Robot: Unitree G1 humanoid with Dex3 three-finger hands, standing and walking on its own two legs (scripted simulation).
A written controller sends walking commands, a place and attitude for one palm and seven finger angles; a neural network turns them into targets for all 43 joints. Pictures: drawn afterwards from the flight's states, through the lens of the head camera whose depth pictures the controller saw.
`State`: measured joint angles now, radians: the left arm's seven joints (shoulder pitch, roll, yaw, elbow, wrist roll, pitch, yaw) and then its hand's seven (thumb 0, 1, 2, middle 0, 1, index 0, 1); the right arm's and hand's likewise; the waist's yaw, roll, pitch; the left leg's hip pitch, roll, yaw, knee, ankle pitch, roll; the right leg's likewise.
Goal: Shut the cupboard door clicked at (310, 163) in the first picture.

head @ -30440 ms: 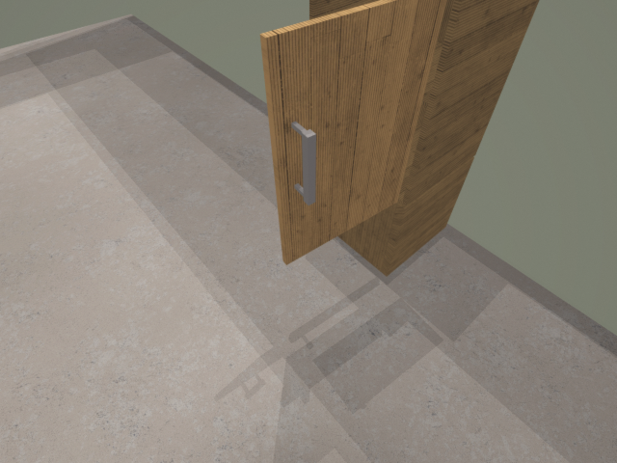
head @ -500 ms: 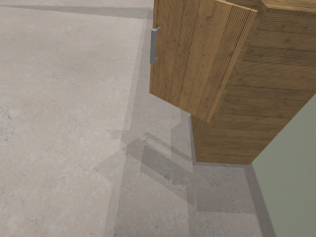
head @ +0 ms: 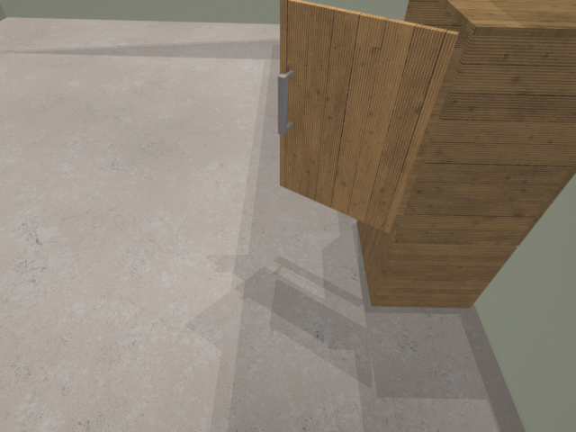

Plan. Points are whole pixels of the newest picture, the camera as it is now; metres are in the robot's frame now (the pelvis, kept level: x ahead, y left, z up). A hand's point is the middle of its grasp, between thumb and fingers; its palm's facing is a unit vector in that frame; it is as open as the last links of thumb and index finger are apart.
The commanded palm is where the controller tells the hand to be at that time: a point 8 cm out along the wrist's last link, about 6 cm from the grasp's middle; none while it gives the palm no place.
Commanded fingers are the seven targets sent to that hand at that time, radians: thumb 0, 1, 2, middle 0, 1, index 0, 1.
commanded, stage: let the arm hang, fingers relaxed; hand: left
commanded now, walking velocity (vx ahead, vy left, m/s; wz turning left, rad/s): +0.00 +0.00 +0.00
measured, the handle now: (286, 103) +0.94 +0.06 -0.01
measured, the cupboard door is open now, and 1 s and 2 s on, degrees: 58 58 58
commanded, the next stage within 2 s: look to check the result in 0.26 s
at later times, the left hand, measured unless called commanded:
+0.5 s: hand out of the picture -0.03 +0.16 -0.18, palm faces +0.03 -0.98 -0.18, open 7.4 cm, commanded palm none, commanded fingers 0.00 0.90 0.90 -0.20 -0.30 -0.20 -0.30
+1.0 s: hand out of the picture +0.03 +0.17 -0.17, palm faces +0.00 -0.98 -0.20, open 7.4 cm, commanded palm none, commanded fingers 0.00 0.90 0.90 -0.20 -0.30 -0.20 -0.30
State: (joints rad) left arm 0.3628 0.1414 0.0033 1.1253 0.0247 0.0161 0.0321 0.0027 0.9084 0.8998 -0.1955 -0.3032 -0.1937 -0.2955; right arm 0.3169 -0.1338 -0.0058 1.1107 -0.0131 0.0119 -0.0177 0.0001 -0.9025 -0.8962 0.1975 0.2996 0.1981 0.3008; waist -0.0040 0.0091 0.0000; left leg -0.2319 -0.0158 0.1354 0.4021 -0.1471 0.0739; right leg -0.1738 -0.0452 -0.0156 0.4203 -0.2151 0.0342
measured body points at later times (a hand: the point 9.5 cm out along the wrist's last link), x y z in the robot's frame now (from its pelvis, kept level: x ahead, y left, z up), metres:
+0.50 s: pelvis +0.00 -0.01 +0.00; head +0.01 -0.01 +0.45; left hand -0.03 +0.21 -0.16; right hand -0.02 -0.23 -0.16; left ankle +0.05 +0.07 -0.74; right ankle +0.01 -0.15 -0.74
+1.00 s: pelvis +0.02 -0.01 +0.00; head +0.04 -0.01 +0.45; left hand +0.03 +0.22 -0.16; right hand +0.04 -0.26 -0.15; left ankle +0.05 +0.07 -0.74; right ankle +0.01 -0.15 -0.74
